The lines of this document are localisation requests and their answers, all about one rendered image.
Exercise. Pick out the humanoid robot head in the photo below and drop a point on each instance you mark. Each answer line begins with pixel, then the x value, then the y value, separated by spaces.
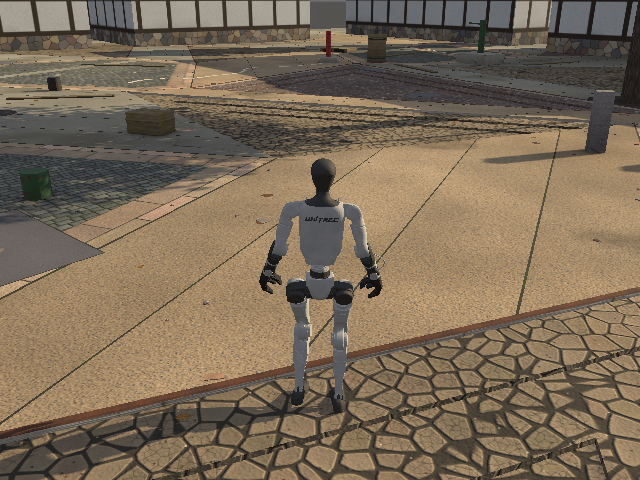
pixel 323 172

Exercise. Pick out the robot right upper arm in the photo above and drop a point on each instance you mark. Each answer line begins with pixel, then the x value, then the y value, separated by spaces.
pixel 353 213

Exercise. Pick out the right robot hand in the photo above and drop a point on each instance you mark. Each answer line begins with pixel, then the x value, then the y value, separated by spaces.
pixel 372 283

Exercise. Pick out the robot left thigh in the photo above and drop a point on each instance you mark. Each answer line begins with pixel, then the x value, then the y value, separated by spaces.
pixel 296 295

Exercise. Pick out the robot left forearm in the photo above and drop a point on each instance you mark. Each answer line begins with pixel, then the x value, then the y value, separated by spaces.
pixel 271 262

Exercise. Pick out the robot left upper arm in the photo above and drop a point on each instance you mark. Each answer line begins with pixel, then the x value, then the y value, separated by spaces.
pixel 289 211

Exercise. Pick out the robot right forearm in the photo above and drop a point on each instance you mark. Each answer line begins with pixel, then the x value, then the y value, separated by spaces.
pixel 370 265

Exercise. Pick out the left robot hand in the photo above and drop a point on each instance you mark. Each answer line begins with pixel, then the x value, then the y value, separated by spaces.
pixel 272 279

